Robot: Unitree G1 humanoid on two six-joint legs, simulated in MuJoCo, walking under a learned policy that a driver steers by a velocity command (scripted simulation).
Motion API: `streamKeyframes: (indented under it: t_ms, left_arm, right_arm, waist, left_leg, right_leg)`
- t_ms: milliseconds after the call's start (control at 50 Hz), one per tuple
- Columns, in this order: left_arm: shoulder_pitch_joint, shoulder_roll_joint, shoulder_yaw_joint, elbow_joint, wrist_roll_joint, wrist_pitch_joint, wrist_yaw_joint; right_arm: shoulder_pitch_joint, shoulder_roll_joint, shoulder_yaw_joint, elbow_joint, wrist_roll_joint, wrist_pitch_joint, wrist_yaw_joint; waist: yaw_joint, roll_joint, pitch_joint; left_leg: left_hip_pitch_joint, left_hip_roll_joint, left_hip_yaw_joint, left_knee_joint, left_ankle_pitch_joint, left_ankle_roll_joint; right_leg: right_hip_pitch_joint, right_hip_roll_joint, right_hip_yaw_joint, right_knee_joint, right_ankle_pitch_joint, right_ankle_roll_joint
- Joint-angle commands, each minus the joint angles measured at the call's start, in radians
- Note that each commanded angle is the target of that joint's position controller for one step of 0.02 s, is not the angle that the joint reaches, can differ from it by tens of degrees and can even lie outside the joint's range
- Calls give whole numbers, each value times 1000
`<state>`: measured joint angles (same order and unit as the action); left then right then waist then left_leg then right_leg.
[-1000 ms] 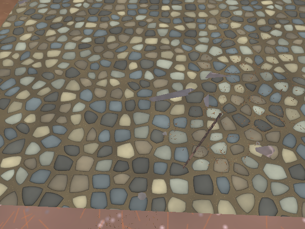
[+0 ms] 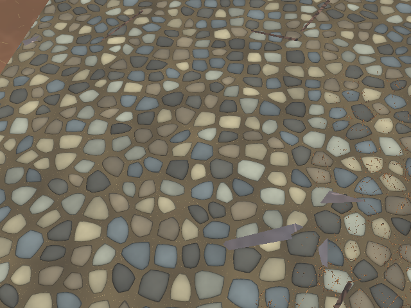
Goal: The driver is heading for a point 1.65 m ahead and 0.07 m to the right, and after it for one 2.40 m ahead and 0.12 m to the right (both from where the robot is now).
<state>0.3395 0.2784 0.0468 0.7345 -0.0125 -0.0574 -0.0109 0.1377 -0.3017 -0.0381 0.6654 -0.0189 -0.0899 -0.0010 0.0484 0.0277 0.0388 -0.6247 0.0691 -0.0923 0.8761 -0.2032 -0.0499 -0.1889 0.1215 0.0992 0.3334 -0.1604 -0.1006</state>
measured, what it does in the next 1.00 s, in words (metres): walks ahead: left foot, then right foot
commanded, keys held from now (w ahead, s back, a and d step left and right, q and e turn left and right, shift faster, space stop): w+e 0.30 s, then w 0.24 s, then w+q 0.46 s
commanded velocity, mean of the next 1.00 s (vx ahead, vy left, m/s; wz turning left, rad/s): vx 0.50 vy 0.00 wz -0.14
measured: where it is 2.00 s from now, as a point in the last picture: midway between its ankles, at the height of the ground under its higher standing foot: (234, 145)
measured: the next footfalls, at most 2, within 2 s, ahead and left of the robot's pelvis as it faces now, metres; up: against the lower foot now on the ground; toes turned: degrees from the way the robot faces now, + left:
left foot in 0.24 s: +0.32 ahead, +0.13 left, +0.00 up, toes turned -14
right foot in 0.72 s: +0.50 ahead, -0.19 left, +0.00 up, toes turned -14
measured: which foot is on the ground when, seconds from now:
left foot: up 0.00-0.22, down 0.24-0.72, up 0.74-1.00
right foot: down 0.00-0.24, up 0.26-0.70, down 0.72-1.00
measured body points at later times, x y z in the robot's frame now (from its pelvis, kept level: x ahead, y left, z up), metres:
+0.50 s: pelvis +0.27 +0.03 +0.00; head +0.30 +0.03 +0.45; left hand +0.51 +0.25 -0.10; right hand +0.25 -0.25 -0.12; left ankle +0.28 +0.14 -0.75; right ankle +0.31 -0.14 -0.69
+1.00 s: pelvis +0.51 -0.08 +0.00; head +0.53 -0.09 +0.45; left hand +0.60 +0.20 -0.12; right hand +0.63 -0.37 -0.11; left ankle +0.64 +0.07 -0.68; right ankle +0.47 -0.18 -0.75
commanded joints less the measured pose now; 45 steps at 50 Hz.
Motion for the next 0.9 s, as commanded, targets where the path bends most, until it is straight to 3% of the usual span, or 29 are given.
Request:
streamKeyframes:
  t_ms: [20,80,140,180,200,220,240,260,280,300,320,340,360,400,460,540,580,620,660,680,700,720,740,760,780,800,820,840,900]
  left_arm:
    - [-14,186,53,-61,-9,-6,22]
    - [37,187,55,-39,-15,7,30]
    - [59,176,55,-28,-18,20,34]
    - [43,178,59,-30,-15,27,36]
    - [25,168,57,-35,-14,30,35]
    - [12,136,46,-46,-9,28,31]
    - [16,79,25,-67,9,24,27]
    - [161,25,5,-93,-18,14,26]
    - [152,133,22,-67,-29,13,29]
    - [39,185,39,-75,-23,17,29]
    - [-16,172,39,-85,-11,20,30]
    - [-52,154,39,-97,-1,17,27]
    - [-52,131,37,-101,-5,16,20]
    - [-41,86,27,-100,-11,19,13]
    - [-112,58,11,-125,4,15,7]
    - [-236,42,-5,-147,4,-8,-13]
    - [-310,48,-5,-170,0,-16,-19]
    - [-346,67,1,-189,-5,-23,-25]
    - [-315,97,15,-185,-6,-31,-27]
    - [-241,119,29,-165,-2,-33,-23]
    - [-113,163,53,-128,6,-31,-13]
    - [64,239,76,-105,25,-26,2]
    - [99,299,85,-93,31,-13,3]
    - [98,201,63,-92,24,-11,1]
    - [40,161,48,-87,14,-14,1]
    - [-24,130,38,-85,14,-18,-1]
    - [-74,99,30,-82,17,-23,-5]
    - [-106,83,27,-77,24,-32,-7]
    - [-140,89,39,-49,24,-56,-5]
  right_arm:
    - [-69,-53,-13,-69,2,-10,-2]
    - [-160,-52,-12,-86,15,-23,9]
    - [-193,-77,-24,-95,23,-34,19]
    - [-158,-101,-37,-87,27,-42,21]
    - [-92,-116,-47,-69,27,-47,17]
    - [8,-144,-62,-51,17,-51,10]
    - [161,-197,-77,-39,4,-50,0]
    - [233,-262,-94,0,0,-33,4]
    - [213,-169,-77,-10,26,-27,9]
    - [172,-109,-61,-18,25,-22,5]
    - [134,-95,-53,-15,15,-18,7]
    - [113,-77,-46,-2,11,-16,9]
    - [106,-65,-39,8,3,-18,10]
    - [107,-62,-40,29,10,-25,16]
    - [114,-109,-53,60,23,-29,17]
    - [141,-146,-57,93,36,-15,15]
    - [200,-158,-57,122,47,-5,16]
    - [232,-171,-58,142,53,7,14]
    - [235,-189,-63,153,55,19,9]
    - [220,-190,-61,153,56,23,6]
    - [225,-165,-51,152,49,22,5]
    - [214,-98,-23,120,23,17,5]
    - [346,8,8,105,33,3,5]
    - [299,-104,-20,123,56,-2,5]
    - [222,-144,-36,99,69,-2,6]
    - [186,-131,-36,94,61,2,1]
    - [169,-120,-39,92,49,11,0]
    - [188,-100,-40,98,48,24,0]
    - [179,-47,-34,88,48,55,0]
  waist:
    - [-4,-94,-33]
    - [31,-104,-34]
    - [29,-117,-34]
    - [1,-147,-37]
    - [-38,-154,-59]
    - [-90,-138,-137]
    - [-150,-32,-281]
    - [-85,289,-378]
    - [-105,198,-305]
    - [-133,99,-173]
    - [-120,35,-100]
    - [-105,33,-45]
    - [-83,56,-28]
    - [-64,81,-26]
    - [-64,57,-10]
    - [-104,38,-2]
    - [-129,39,9]
    - [-124,49,17]
    - [-85,61,2]
    - [-33,57,-37]
    - [29,42,-124]
    - [102,-58,-281]
    - [44,-323,-420]
    - [80,-218,-366]
    - [67,-187,-220]
    - [36,-148,-152]
    - [8,-147,-96]
    - [-24,-159,-71]
    - [-60,-121,-26]
  left_leg:
    - [55,-39,27,-186,191,-29]
    - [127,-78,27,-311,291,-24]
    - [143,-90,-4,-394,237,-2]
    - [195,-88,-8,-420,158,27]
    - [290,-87,8,-458,157,52]
    - [471,-41,-11,-468,163,93]
    - [734,129,-174,-440,101,159]
    - [1015,345,-621,-506,-73,329]
    - [962,354,-693,-552,-285,314]
    - [840,300,-526,-570,-265,265]
    - [720,249,-404,-592,-144,240]
    - [634,210,-325,-616,-42,238]
    - [573,178,-257,-643,20,231]
    - [521,154,-180,-683,91,247]
    - [509,164,-109,-725,195,279]
    - [498,127,5,-730,264,250]
    - [507,135,-8,-716,268,244]
    - [548,161,-38,-686,276,233]
    - [576,178,-61,-631,318,211]
    - [559,157,-41,-549,416,189]
    - [499,103,-4,-392,466,159]
    - [311,38,41,-92,220,114]
    - [-13,-93,67,230,-362,60]
    - [-105,-55,-33,355,-379,59]
    - [-160,-17,-20,377,-292,66]
    - [-134,19,-2,351,-212,61]
    - [-105,41,0,311,-157,56]
    - [-45,62,-8,291,-117,51]
    - [-19,71,-8,243,-49,35]
  right_leg:
    - [-46,-207,186,-111,192,-133]
    - [-46,-205,215,-81,145,-108]
    - [48,-232,299,-12,108,-94]
    - [86,-250,348,43,140,-80]
    - [77,-235,347,92,179,-64]
    - [35,-188,308,220,214,-35]
    - [-94,-124,221,489,53,1]
    - [-449,6,93,783,-434,63]
    - [-570,-92,101,907,-416,78]
    - [-593,-124,84,935,-319,87]
    - [-563,-151,53,917,-248,95]
    - [-549,-170,50,872,-203,99]
    - [-507,-189,45,840,-179,97]
    - [-469,-196,19,773,-170,99]
    - [-487,-213,-5,612,-88,111]
    - [-404,-205,-66,363,122,107]
    - [-362,-184,-83,289,152,106]
    - [-342,-168,-77,231,123,93]
    - [-260,-152,-78,175,85,73]
    - [-133,-135,-93,131,94,53]
    - [75,-139,-94,127,102,27]
    - [364,-332,94,166,126,-37]
    - [612,-562,498,72,-54,-175]
    - [538,-533,551,4,-206,-167]
    - [425,-500,403,-21,-198,-131]
    - [310,-455,300,-50,-132,-110]
    - [214,-422,218,-86,-63,-101]
    - [136,-400,148,-123,-9,-92]
    - [50,-399,22,-193,124,-103]
Keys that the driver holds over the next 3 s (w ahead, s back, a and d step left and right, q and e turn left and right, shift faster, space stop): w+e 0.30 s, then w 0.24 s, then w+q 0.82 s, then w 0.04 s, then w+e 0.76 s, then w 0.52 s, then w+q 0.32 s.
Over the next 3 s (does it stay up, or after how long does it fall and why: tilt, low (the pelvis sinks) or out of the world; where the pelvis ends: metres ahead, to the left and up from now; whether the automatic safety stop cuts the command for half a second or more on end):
stays up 1.62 -0.15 0.00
